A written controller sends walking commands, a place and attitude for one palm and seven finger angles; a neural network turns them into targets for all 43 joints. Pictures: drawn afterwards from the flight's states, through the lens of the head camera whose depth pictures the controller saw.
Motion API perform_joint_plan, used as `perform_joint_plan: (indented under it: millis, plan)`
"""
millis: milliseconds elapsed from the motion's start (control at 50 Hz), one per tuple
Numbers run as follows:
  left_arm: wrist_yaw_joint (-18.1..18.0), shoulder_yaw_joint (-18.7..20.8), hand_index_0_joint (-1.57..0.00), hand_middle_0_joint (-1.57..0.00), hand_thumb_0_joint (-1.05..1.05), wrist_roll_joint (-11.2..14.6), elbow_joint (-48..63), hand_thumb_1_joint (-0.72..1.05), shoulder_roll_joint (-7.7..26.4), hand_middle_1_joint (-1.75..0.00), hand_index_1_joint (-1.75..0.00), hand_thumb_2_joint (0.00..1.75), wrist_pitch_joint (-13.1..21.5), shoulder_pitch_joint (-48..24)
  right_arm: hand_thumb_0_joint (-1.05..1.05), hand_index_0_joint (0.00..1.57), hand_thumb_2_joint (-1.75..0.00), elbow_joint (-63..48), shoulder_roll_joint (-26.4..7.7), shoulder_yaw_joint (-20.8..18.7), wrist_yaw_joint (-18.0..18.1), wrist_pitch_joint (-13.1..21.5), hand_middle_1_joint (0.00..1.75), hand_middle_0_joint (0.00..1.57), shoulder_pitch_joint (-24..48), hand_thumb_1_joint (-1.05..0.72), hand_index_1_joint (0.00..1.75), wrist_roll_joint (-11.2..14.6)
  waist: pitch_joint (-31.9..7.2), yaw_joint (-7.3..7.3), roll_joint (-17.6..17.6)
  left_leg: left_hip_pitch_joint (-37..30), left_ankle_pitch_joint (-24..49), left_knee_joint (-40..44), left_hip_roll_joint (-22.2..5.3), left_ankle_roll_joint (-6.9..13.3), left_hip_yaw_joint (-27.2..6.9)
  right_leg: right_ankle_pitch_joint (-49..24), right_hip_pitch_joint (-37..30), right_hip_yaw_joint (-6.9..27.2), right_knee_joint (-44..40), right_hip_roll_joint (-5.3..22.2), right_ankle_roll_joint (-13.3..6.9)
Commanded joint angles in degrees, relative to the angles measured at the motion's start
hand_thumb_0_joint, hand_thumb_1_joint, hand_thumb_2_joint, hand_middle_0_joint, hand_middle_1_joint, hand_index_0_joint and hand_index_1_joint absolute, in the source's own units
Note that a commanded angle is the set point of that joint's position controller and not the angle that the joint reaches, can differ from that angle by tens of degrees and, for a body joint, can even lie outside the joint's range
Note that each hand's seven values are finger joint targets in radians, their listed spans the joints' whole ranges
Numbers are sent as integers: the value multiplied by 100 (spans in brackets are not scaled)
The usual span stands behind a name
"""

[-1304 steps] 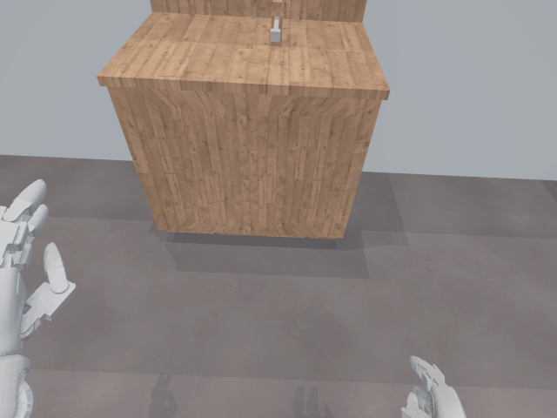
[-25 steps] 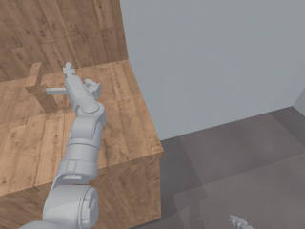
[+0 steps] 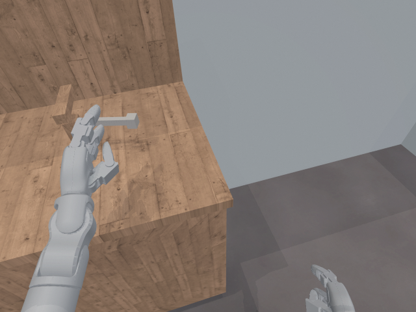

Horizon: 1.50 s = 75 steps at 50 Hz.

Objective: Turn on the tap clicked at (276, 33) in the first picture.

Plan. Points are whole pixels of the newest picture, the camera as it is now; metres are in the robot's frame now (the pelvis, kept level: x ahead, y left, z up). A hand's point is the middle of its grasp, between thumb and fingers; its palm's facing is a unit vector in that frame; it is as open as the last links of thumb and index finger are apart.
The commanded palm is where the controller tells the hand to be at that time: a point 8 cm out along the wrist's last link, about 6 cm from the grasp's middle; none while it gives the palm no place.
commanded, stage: draw the hand back beside the body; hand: left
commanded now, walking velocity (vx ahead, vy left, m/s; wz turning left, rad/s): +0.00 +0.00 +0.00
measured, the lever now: (132, 120) +0.52 +0.24 +0.10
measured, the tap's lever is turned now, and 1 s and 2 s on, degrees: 73 73 73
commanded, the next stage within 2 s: step back with the hand held close in 0.86 s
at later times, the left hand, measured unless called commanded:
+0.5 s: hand (62, 202) +0.24 +0.25 +0.15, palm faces +0.38 -0.87 -0.32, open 7.5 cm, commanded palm +0.19 +0.30 +0.16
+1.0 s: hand (58, 217) +0.21 +0.24 +0.15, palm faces +0.41 -0.84 -0.35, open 7.4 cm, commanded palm +0.17 +0.28 +0.17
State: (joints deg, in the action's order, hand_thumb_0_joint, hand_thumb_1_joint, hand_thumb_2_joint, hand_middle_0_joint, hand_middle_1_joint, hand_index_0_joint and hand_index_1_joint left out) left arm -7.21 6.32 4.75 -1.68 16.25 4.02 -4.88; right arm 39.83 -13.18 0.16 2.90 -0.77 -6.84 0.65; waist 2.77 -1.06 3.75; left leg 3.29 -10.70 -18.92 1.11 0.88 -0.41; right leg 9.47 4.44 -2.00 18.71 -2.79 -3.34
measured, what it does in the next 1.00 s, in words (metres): stands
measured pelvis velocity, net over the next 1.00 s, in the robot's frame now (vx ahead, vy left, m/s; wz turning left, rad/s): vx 0.01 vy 0.00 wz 0.01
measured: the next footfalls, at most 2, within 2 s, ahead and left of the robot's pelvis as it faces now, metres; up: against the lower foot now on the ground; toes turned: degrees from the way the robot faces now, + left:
none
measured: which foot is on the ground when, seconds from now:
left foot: down 0.00-1.00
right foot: down 0.00-1.00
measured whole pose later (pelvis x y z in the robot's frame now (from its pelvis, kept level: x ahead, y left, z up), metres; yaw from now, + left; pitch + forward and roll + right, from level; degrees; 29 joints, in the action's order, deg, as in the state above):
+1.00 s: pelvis +0.01 +0.00 +0.00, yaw +1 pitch -6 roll +0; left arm -7.2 14.6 4.4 21.0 18.6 4.8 24.0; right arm 38.1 -12.4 -0.4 2.6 2.5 -9.4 -0.4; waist 2.1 -2.6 4.2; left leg 2.5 -12.7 -20.9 1.2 0.9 -1.2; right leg 11.1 2.8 -2.7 19.4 -2.8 -3.1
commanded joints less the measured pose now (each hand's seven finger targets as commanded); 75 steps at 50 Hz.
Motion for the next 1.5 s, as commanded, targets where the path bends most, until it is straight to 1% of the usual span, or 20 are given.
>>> perform_joint_plan:
  millis: [0,20,100,220,480,560,700,760,840,880,900,940,960,980,1000,1040,1100,1200,1320,1480]
  plan:
    - [-41,1186,-18,-18,0,27,1653,90,1517,-25,-25,90,429,-836,0,20,-90,-961,-579,-173,40,189,30,20,661,-90,30,-54,-1198,-192,-135,-71,705,277,-8,110,-15,-715,-687,269,-327,212,139]
    - [3,990,-18,-18,0,44,1719,90,1242,-25,-25,90,416,-731,0,20,-90,-1023,-505,-143,24,175,30,20,674,-90,30,-40,-1032,-141,-138,-26,741,290,-43,96,7,-753,-624,257,-309,223,141]
    - [57,940,-19,-19,0,32,2261,90,1169,-26,-26,90,385,-365,0,20,-90,-1086,-534,-167,-10,205,30,20,647,-90,30,-59,-871,-133,123,-196,1031,268,-73,36,-48,-895,-484,220,-310,166,117]
    - [48,791,-19,-19,0,2,2672,90,976,-28,-28,90,388,230,0,20,-90,-1110,-558,-189,-42,311,30,20,579,-90,30,-64,-665,-77,-112,-238,1025,280,-142,-23,-166,-642,-284,149,-284,148,121]
    - [-54,1385,-20,-20,0,-29,3511,90,1224,-30,-30,90,467,2023,0,20,-90,-1132,-581,-275,-66,511,30,20,427,-90,30,-100,-773,-203,74,-173,1880,61,-200,-173,-207,-1077,-455,116,-138,190,126]
    - [-66,1529,-20,-20,0,-7,3574,90,1243,-30,-30,90,432,2561,0,20,-90,-1161,-580,-290,-61,525,30,20,420,-90,30,-90,-559,-208,-21,9,1553,71,-213,-142,-182,-892,-358,113,-163,193,140]
    - [-125,1388,-20,-20,0,-66,3561,90,1229,-30,-30,90,463,1990,0,20,-90,-1078,-599,-271,31,628,30,20,461,-90,30,-82,-406,-126,123,22,864,131,-145,-69,-226,-412,-131,133,-237,196,136]
    - [-138,1402,-20,-20,0,-54,3487,90,1217,-30,-30,90,482,2138,0,20,-90,-1098,-574,-260,47,644,30,20,491,-90,30,-91,-480,-171,-164,73,854,114,-125,-10,-189,-471,-237,127,-217,214,145]
    - [-136,1397,-20,-20,0,-56,3561,90,1188,-30,-30,90,490,2234,0,20,-90,-1092,-551,-246,38,662,30,20,492,-90,30,-93,-548,-183,119,45,969,90,-122,-29,-174,-610,-302,154,-210,232,137]
    - [-123,1448,-20,-20,0,-37,3483,90,1216,-30,-30,90,482,2314,0,20,-90,-1106,-552,-251,37,649,30,20,499,-90,30,-105,-524,-200,-208,108,991,77,-110,7,-150,-699,-338,152,-207,235,147]
    - [-112,1511,-20,-20,0,-24,3516,90,1301,-30,-30,90,472,2290,0,20,-90,-1111,-575,-265,37,643,30,20,526,-90,30,-87,-483,-197,50,101,941,71,-110,10,-127,-673,-299,193,-249,247,146]
    - [-105,1471,-20,-20,0,-12,3389,90,1222,-30,-30,90,474,2366,0,20,-90,-1104,-538,-253,44,630,30,20,521,-90,30,-91,-410,-191,-213,149,865,51,-103,56,-100,-654,-260,191,-257,254,170]
    - [-104,1445,-20,-20,0,-13,3667,90,1269,-30,-30,90,511,2083,0,20,-90,-1142,-545,-252,40,638,30,20,555,-90,30,-83,-498,-180,-88,112,809,48,-91,63,-99,-610,-289,224,-278,271,172]
    - [-125,2373,-20,-20,0,-42,3980,90,2162,-30,-30,90,697,1567,0,20,-90,-1387,-637,-272,59,568,30,20,538,-90,30,-4,-174,-157,14,557,520,-195,-241,191,-333,-803,279,792,-430,578,204]
    - [-93,2324,-20,-20,0,-67,3813,90,2133,-30,-30,90,767,1538,0,20,-90,-1269,-574,-258,78,525,30,20,557,-90,30,-24,-100,-114,38,607,335,-299,-207,171,-413,-765,401,905,-481,734,157]
    - [7,1676,-20,-20,0,-107,3168,90,1243,-30,-30,90,663,2726,0,20,-90,-1339,-560,-293,50,419,30,20,381,-90,30,-31,-591,-59,-291,413,853,-497,-330,150,-409,-1154,441,793,-248,871,164]
    - [12,1569,-20,-20,0,-107,3390,90,1215,-30,-30,90,611,3024,0,20,-90,-1498,-636,-355,38,303,30,20,330,-90,30,-17,-1052,-35,-106,345,1375,-569,-394,133,-325,-1531,403,676,41,880,236]
    - [-99,1911,-20,-20,0,-142,3797,90,1698,-30,-30,90,628,2888,0,20,-90,-1578,-668,-419,118,179,30,20,316,-90,30,3,-1171,-7,-321,561,1299,-638,-408,125,-363,-1265,619,660,130,896,245]
    - [-184,1882,-20,-20,0,-145,3855,90,1610,-30,-30,90,690,3011,0,20,-90,-1626,-611,-421,172,164,30,20,274,-90,30,15,-1026,24,-213,931,726,-632,-402,150,-463,-442,880,714,124,857,248]
    - [-296,1791,-20,-20,0,-212,3812,90,1501,-30,-30,90,773,3089,0,20,-90,-1646,-693,-394,171,215,30,20,183,-90,30,24,-670,68,-263,1724,-1181,-427,-461,251,-686,1264,1209,765,-130,750,249]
